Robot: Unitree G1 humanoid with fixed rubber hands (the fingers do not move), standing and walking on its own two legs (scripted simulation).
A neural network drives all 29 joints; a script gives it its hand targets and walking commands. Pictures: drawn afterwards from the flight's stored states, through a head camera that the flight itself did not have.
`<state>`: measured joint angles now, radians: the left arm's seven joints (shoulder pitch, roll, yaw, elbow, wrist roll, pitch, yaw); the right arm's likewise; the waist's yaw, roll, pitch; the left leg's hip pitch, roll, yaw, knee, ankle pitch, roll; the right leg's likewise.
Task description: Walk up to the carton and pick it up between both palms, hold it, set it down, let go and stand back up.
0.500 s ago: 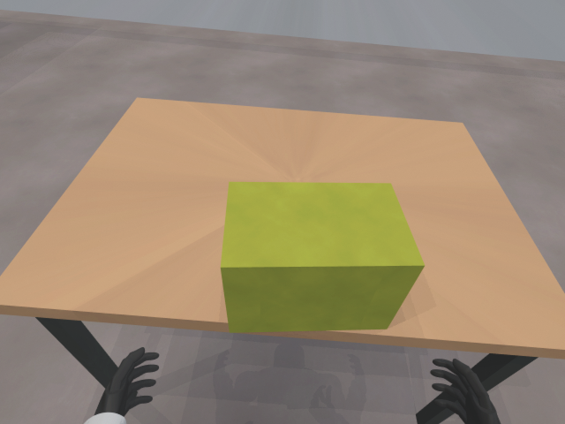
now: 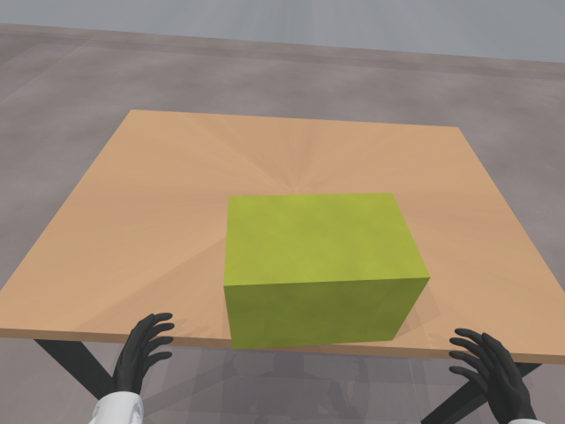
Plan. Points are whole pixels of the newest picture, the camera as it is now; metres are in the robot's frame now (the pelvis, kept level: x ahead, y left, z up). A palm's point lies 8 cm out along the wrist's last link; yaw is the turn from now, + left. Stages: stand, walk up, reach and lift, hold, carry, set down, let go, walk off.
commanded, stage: reach and lift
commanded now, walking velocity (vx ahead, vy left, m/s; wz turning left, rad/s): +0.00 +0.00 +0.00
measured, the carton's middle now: (313, 270) +0.36 -0.03 +0.01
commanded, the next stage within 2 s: none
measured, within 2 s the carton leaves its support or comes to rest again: neither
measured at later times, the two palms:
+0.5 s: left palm (139, 306) +0.25 +0.21 +0.07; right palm (516, 336) +0.24 -0.28 +0.07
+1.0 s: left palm (150, 235) +0.33 +0.21 +0.12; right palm (512, 264) +0.32 -0.28 +0.12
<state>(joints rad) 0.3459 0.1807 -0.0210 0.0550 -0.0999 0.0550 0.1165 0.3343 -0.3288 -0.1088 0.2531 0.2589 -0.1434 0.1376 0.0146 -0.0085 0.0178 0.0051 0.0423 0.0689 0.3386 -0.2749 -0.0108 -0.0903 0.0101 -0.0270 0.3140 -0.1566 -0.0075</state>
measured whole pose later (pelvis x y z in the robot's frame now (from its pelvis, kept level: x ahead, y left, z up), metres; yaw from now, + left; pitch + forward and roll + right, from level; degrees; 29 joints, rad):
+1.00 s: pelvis -0.01 -0.01 +0.00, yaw -1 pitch +2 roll -1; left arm -0.30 0.26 0.15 0.02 -0.18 0.56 0.08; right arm -0.31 -0.51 -0.08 0.33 0.45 0.25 0.11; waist -0.02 0.00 -0.01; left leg -0.12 0.04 0.08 0.34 -0.24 -0.01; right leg -0.22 0.01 -0.02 0.31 -0.12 -0.01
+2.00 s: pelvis -0.02 -0.01 -0.01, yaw +1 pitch +11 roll -1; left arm -0.60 0.24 0.05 0.61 -0.17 0.18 0.09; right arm -0.64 -0.42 -0.04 0.84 0.33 -0.03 0.07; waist 0.02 0.01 -0.06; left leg -0.38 0.05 0.03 0.45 -0.26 -0.02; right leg -0.43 0.01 -0.06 0.36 -0.12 -0.02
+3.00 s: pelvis -0.03 -0.02 -0.01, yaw +1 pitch +16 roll +0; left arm -0.80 0.13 0.08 1.08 -0.14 -0.19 0.15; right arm -0.79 -0.28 0.05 1.12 0.30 -0.19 -0.03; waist 0.03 0.01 -0.17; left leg -0.52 0.05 0.03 0.50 -0.25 -0.03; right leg -0.59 0.01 -0.06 0.43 -0.12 -0.03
